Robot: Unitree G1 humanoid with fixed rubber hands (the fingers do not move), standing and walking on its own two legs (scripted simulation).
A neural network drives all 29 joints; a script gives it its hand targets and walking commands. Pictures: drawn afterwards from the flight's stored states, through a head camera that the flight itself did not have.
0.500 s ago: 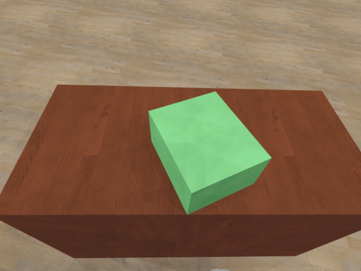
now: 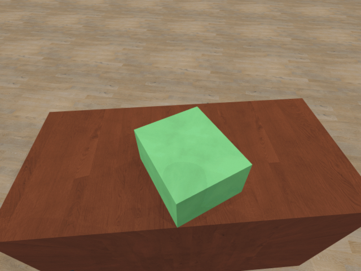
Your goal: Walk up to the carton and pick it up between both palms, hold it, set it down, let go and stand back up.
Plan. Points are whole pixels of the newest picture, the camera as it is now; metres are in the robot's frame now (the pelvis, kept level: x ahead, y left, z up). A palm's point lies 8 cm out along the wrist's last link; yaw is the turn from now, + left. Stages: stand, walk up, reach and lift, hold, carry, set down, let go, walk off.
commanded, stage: walk up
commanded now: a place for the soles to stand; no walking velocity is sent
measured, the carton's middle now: (188, 161) +0.45 +0.00 -0.06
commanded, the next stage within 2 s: none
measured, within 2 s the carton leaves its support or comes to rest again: neither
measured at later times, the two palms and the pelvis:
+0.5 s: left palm out of the picture +0.10 +0.27 -0.11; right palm out of the picture +0.08 -0.33 -0.11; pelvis +0.01 -0.02 +0.00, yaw -1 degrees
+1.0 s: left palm out of the picture +0.14 +0.27 -0.10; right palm out of the picture +0.01 -0.37 -0.11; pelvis +0.01 -0.05 +0.00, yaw -4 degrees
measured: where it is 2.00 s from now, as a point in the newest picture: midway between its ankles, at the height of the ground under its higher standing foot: outside the picture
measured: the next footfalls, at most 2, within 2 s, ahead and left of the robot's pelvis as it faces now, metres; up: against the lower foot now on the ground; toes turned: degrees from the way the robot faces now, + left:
right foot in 1.10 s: +0.13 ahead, -0.25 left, +0.00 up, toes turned -7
left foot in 1.54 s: +0.07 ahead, +0.04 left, +0.00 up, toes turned +16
